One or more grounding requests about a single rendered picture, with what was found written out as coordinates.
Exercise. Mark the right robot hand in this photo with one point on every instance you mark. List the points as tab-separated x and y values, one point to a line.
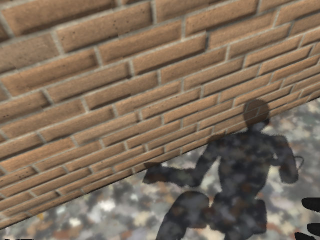
311	203

